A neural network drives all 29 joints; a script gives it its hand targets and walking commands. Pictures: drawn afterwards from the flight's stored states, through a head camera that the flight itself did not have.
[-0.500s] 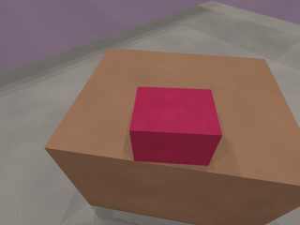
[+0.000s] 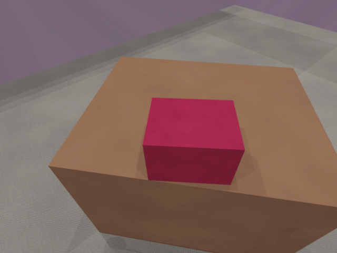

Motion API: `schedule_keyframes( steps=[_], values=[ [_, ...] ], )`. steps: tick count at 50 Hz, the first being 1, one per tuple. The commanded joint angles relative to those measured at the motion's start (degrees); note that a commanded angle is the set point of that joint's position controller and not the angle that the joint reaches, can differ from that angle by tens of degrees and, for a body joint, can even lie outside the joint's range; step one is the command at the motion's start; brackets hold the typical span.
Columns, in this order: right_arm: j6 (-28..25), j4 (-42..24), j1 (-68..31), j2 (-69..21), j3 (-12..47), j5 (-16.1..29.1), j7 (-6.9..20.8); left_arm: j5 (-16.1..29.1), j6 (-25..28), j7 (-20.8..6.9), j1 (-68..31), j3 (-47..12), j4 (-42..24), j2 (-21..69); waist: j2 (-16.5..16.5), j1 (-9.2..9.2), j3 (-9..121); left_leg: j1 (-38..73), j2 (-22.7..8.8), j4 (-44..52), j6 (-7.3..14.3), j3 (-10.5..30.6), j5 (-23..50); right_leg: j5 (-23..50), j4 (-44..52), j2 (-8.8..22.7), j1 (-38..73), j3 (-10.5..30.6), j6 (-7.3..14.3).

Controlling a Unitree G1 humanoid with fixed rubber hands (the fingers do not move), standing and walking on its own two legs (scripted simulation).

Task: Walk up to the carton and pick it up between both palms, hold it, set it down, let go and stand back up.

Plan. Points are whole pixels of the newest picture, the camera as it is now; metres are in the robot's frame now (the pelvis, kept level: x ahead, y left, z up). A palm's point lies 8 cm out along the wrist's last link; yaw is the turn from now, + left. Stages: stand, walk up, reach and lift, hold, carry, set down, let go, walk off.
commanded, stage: walk up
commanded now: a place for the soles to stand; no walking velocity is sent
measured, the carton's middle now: (190, 140) +0.46 -0.05 -0.01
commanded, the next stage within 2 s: reach and lift in 1.20 s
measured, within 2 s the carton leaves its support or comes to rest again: neither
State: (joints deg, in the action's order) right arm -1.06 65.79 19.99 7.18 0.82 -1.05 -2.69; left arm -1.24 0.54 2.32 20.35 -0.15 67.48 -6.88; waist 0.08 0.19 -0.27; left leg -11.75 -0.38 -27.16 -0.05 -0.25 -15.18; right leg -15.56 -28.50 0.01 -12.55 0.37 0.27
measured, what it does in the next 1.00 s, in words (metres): stands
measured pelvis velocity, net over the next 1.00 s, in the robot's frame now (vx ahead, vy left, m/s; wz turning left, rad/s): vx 0.00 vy -0.01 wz -0.13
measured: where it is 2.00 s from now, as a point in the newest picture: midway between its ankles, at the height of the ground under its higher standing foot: outside the picture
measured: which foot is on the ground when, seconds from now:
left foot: down 0.00-1.00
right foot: down 0.00-1.00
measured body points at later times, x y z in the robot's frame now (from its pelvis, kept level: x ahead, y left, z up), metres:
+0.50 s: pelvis +0.02 -0.02 +0.00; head +0.03 -0.02 +0.45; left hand +0.02 +0.21 -0.16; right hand +0.04 -0.25 -0.16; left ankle +0.00 +0.13 -0.74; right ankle +0.00 -0.12 -0.74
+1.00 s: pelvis +0.00 -0.01 +0.00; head +0.01 -0.02 +0.45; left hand +0.02 +0.23 -0.15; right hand -0.03 -0.26 -0.16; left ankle -0.01 +0.13 -0.74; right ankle +0.00 -0.12 -0.74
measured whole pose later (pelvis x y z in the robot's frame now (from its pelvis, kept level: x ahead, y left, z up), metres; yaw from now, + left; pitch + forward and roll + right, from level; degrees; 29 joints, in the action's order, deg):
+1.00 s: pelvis +0.00 -0.01 +0.00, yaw -8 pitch -1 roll +1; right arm -0.3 62.5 17.0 12.9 2.1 -1.1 -1.8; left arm -0.3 1.0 1.7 19.5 -0.8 61.0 -11.0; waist 0.0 0.2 -1.9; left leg -9.0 -3.8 -26.7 -1.5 -7.0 -16.6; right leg -15.4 -30.3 -3.8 -13.7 6.8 1.6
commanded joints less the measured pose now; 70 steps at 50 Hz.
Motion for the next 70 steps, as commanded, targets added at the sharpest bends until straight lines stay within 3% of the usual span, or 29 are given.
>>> schedule_keyframes(
  steps=[1,5,10,14,26,37,60,61,62,63,64,65,66,68,70],
  values=[
    [-0.64,-2.07,1.61,7.17,-0.63,0.21,-0.26,-0.17,0.94,0.09,4.99,-0.08,-0.55,-4.56,-1.97,-0.55,-8.02,-5.74,-6.82,7.88,3.74,8.64,-8.62,-2.41,5.02,2.92,-2.85,4.46,1.24],
    [-1.22,-2.58,1.76,5.67,0.29,0.02,0.02,0.28,1.53,0.16,4.48,-0.26,-1.14,-6.51,1.96,0.16,-5.35,-0.87,-4.64,2.01,2.38,4.0,2.89,3.94,8.0,5.22,-2.8,7.17,2.22],
    [-1.43,-3.17,1.58,7.38,0.38,0.02,-0.28,0.52,1.7,0.27,4.39,-0.29,-2.33,-7.85,1.89,0.41,-2.35,1.38,-5.29,0.68,1.92,2.98,7.57,18.29,5.63,5.58,0.36,6.51,2.63],
    [-1.27,-3.7,0.65,8.2,0.44,0.12,-0.45,0.66,1.59,0.3,4.45,-0.03,-3.27,-8.69,1.46,0.47,-1.24,2.31,-5.76,0.17,1.82,2.07,9.49,22.7,4.35,5.47,1.33,6.3,2.57],
    [-0.62,-4.82,-1.98,10.24,0.33,0.05,-0.26,0.89,0.98,-0.09,2.68,0.68,-5.83,-9.41,-0.21,0.14,-2.7,3.16,-7.08,2.13,2.49,0.83,8.95,16.72,2.84,3.84,-1.22,6.8,2.13],
    [-0.22,-5.18,-2.13,11.59,0.12,-0.03,0.2,0.67,0.96,-0.36,1.95,0.78,-7.0,-10.05,0.45,-0.17,-3.86,3.61,-8.41,5.4,3.52,0.31,1.85,8.15,3.33,2.67,-4.17,8.59,1.99],
    [0.45,-6.01,-0.14,12.84,-0.18,-0.15,0.63,1.1,1.15,-0.02,3.05,0.72,-9.4,-11.02,0.91,0.04,-3.34,6.38,-9.74,4.33,3.48,-4.53,-0.65,10.68,1.74,1.68,-9.19,12.57,2.25],
    [-1.65,-14.18,-46.7,12.51,-6.08,-2.57,4.31,5.79,-10.73,-1.49,-51.85,-0.12,-21.66,-22.04,3.11,0.04,-1.3,-21.5,-2.88,-5.52,-0.4,-6.04,-12.14,-11.29,-8.47,1.13,-12.02,-0.57,3.27],
    [2.46,-15.72,-41.22,10.23,-9.46,-3.15,6.76,5.16,-19.45,-0.7,-45.0,-0.85,-23.17,-21.69,5.32,1.2,-6.63,-26.43,-2.59,-7.09,0.96,-5.74,-16.02,-20.04,-8.04,2.07,-10.48,0.95,2.8],
    [6.54,-20.38,-38.62,12.27,-9.39,-3.1,7.9,5.6,-26.55,-0.96,-42.01,-1.58,-27.36,-18.98,8.92,1.34,1.66,-22.13,-1.7,-11.29,1.42,-6.28,-13.32,-16.19,-8.19,3.84,-6.28,4.46,1.03],
    [9.59,-24.89,-35.14,14.24,-10.13,-2.91,8.11,4.83,-32.2,-1.38,-39.4,-1.45,-33.08,-17.34,7.94,0.93,7.77,-18.73,-2.01,-13.42,0.04,-6.76,-10.86,-8.11,-8.34,4.22,-5.23,4.78,0.03],
    [11.97,-28.45,-31.11,13.89,-9.03,-0.68,8.21,3.74,-36.67,-1.82,-37.38,-0.97,-38.14,-15.81,3.96,0.22,13.7,-15.96,-2.29,-13.82,-1.91,-7.4,-7.99,-0.48,-9.34,3.41,-4.43,3.09,-0.18],
    [14.03,-27.4,-26.85,13.08,-8.26,2.68,7.97,1.54,-40.06,-2.37,-34.74,0.66,-41.02,-14.66,0.15,0.03,16.69,-13.77,-2.31,-14.7,-3.36,-7.9,-5.42,5.14,-10.88,2.81,-6.59,0.95,0.53],
    [17.44,-25.19,-21.39,13.28,-4.04,8.8,6.27,-2.36,-45.21,-4.45,-28.25,3.22,-41.71,-12.42,-2.15,0.71,18.06,-7.1,-2.89,-17.35,-4.7,-7.09,4.1,16.89,-13.98,0.36,-9.15,-2.48,1.44],
    [20.04,-22.25,-16.88,16.07,-1.0,12.31,3.8,-4.83,-47.85,-7.16,-20.83,5.67,-42.2,-11.29,-1.66,1.95,16.89,-2.0,-2.28,-16.73,-5.12,-6.14,13.37,24.85,-12.65,-0.88,-5.29,-3.45,1.79]
  ],
)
